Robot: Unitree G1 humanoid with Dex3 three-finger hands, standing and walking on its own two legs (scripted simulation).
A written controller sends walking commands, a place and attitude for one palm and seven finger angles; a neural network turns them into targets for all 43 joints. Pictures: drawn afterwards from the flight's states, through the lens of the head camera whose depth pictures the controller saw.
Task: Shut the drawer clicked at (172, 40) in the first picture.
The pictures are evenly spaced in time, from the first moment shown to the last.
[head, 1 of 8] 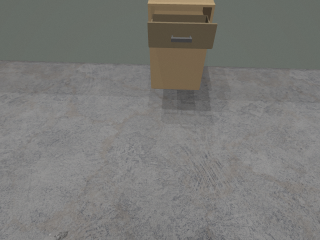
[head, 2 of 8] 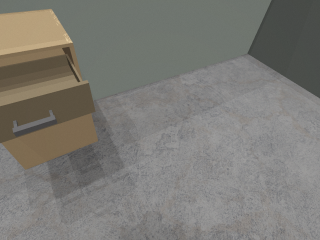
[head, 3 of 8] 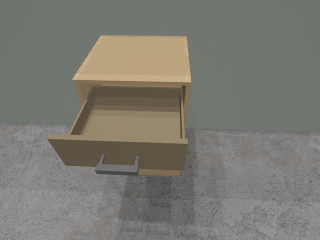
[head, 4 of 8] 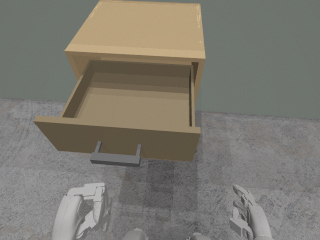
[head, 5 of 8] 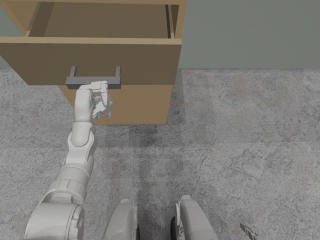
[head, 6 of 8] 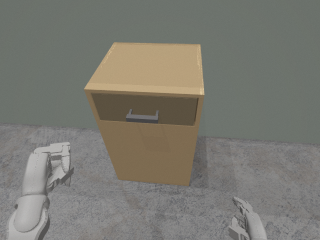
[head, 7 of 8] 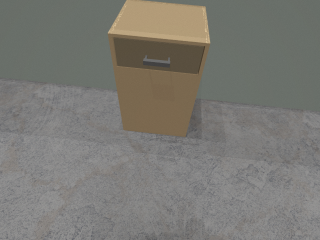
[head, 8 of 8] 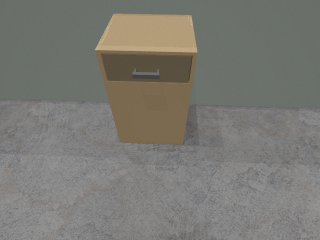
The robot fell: no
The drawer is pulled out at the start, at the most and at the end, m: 0.29 0.29 0.00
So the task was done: yes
